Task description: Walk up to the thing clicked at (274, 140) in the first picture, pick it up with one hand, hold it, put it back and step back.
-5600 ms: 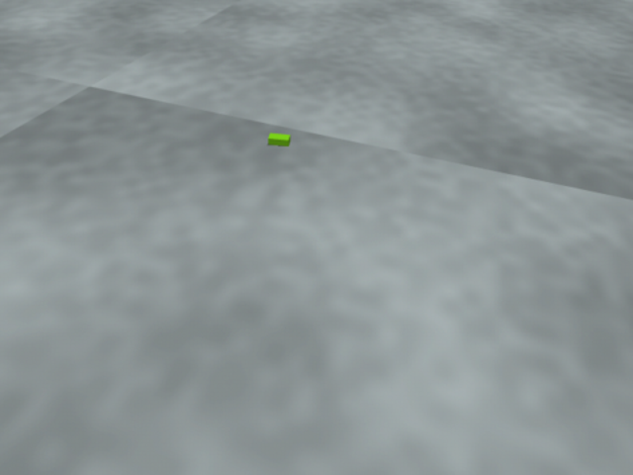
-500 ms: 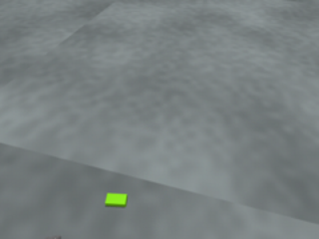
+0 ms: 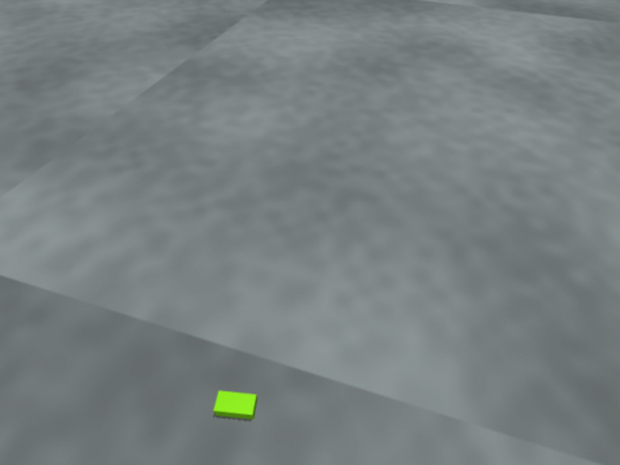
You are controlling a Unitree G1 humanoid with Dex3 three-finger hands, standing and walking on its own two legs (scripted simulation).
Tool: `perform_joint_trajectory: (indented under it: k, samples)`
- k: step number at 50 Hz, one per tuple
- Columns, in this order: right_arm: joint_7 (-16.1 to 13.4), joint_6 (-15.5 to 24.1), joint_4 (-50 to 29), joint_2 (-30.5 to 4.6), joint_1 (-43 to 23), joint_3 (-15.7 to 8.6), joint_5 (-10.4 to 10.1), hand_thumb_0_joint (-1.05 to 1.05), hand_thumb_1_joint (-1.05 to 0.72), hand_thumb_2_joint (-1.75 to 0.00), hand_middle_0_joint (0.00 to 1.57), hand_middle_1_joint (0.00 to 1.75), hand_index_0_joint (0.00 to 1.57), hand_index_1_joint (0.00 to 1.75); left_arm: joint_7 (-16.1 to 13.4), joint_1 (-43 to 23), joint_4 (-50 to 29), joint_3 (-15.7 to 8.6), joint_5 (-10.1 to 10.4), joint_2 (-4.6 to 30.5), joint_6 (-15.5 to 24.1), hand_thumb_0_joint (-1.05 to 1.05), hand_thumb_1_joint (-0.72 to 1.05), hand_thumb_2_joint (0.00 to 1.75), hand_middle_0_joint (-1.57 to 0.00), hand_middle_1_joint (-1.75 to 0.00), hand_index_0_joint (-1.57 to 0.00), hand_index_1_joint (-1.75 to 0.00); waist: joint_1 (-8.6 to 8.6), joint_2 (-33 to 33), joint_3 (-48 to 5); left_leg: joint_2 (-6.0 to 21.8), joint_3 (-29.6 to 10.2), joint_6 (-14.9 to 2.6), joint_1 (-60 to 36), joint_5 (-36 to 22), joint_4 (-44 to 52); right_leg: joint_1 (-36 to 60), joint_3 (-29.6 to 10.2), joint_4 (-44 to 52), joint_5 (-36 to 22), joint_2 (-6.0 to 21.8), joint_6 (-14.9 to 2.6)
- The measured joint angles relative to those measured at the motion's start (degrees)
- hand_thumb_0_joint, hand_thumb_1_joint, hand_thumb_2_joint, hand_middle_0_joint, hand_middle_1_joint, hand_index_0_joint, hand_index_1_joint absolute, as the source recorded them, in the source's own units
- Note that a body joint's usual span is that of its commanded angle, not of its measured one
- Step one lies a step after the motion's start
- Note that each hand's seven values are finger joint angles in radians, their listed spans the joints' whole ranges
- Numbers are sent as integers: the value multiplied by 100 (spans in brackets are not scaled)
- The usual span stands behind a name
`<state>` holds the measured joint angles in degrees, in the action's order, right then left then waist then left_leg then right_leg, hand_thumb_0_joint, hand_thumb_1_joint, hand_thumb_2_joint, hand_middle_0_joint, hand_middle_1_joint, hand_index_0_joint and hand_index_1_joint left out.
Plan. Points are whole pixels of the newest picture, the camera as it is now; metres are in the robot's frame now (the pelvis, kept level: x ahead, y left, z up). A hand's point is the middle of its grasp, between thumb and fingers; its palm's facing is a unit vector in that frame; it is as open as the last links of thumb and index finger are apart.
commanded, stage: walk up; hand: left
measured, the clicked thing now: (236, 404) +0.48 +0.23 -0.76
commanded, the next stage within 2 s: none
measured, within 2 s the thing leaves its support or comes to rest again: neither
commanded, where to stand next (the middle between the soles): +0.05 -0.02 m, yaw -1 degrees
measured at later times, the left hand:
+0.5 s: hand out of the picture +0.11 +0.24 -0.15, palm faces +0.01 -0.95 -0.31, open 7.4 cm
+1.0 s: hand out of the picture +0.09 +0.25 -0.15, palm faces +0.03 -0.95 -0.32, open 7.4 cm
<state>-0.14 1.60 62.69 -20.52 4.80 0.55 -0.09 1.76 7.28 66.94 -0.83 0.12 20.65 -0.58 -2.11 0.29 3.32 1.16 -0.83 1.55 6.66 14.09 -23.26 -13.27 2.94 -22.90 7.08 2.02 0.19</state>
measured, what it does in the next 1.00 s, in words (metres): stands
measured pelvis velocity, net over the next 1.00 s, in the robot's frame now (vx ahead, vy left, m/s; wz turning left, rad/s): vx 0.01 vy -0.01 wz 0.01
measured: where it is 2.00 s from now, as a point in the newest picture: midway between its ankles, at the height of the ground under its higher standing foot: outside the picture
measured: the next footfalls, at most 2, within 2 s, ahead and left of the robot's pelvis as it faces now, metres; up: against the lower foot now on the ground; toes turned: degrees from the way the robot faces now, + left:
right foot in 1.74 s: -0.06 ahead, -0.15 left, +0.00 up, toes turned -1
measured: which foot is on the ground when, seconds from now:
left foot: down 0.00-1.00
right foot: down 0.00-1.00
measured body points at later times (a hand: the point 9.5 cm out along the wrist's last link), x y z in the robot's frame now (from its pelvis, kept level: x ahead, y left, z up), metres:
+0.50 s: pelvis +0.01 -0.01 +0.00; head +0.02 -0.01 +0.45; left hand +0.10 +0.29 -0.13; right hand +0.08 -0.32 -0.13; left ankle -0.01 +0.14 -0.74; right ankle +0.06 -0.12 -0.74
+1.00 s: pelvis +0.01 -0.01 +0.00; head +0.02 -0.01 +0.45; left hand +0.09 +0.30 -0.13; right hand +0.09 -0.30 -0.13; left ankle -0.01 +0.14 -0.74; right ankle +0.06 -0.12 -0.74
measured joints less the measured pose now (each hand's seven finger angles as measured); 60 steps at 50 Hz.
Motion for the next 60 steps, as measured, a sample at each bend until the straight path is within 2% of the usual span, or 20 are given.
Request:
perform_joint_trajectory:
  k: [9,22,30,56,60]
  samples:
    - [8,-60,51,30,-188,-27,-1,1,-90,-89,20,30,21,30,-43,-186,-20,-31,-38,-123,55,1,91,90,-20,-30,-20,-29,24,64,-6,51,-52,54,-106,-68,221,88,63,140,-3,-45,-45]
    - [-19,-98,242,-12,41,-56,43,1,-90,-90,20,30,20,30,-49,-425,-144,-107,-70,-170,41,0,91,90,-20,-30,-20,-30,197,-66,6,89,-52,88,-201,-120,369,165,72,252,-37,-84,-72]
    - [-26,-84,267,-3,214,-30,55,1,-90,-90,20,30,20,30,-35,-436,-180,-142,-68,-133,5,0,91,90,-20,-30,-20,-30,239,-79,19,91,-31,81,-196,-111,355,162,51,263,-49,-89,-67]
    - [-22,-45,123,39,145,-9,67,1,-90,-90,20,30,20,30,-26,-237,-152,-148,-55,-143,-24,1,91,90,-20,-30,-20,-29,125,-70,-33,36,-61,51,-271,-113,420,213,74,235,12,-28,-31]
    - [-69,-128,-91,-6,4,-76,3,1,-90,-89,20,30,21,30,-23,-335,-433,-238,-30,-63,-157,0,91,90,-20,-30,-21,-30,122,-119,199,17,-87,52,83,3,-11,-97,85,-113,89,-2,-64]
